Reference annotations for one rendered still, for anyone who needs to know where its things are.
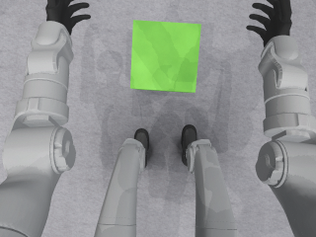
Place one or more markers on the left robot hand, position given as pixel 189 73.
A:
pixel 60 11

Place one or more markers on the left robot upper arm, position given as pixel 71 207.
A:
pixel 34 158

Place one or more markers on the right robot upper arm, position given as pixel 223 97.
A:
pixel 289 168

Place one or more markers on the robot right thigh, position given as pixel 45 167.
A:
pixel 214 214

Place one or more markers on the right robot hand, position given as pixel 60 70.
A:
pixel 278 23

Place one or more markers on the right robot foot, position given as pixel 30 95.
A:
pixel 189 135

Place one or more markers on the robot left forearm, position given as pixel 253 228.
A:
pixel 46 81

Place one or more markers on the robot right forearm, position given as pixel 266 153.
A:
pixel 286 93

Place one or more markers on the carton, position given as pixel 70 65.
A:
pixel 164 56

